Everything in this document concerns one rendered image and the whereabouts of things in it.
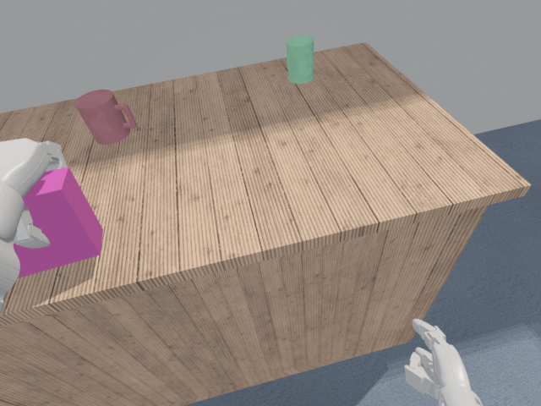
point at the robot left hand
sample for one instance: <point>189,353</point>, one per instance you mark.
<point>22,163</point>

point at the robot left forearm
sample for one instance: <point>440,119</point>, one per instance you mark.
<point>11,208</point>

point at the robot right hand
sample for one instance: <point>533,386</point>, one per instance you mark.
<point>442,368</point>

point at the sponge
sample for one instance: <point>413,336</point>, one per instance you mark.
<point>59,208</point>

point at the table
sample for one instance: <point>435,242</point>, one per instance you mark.
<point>253,229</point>

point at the robot right forearm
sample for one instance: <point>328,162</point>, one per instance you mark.
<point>454,395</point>

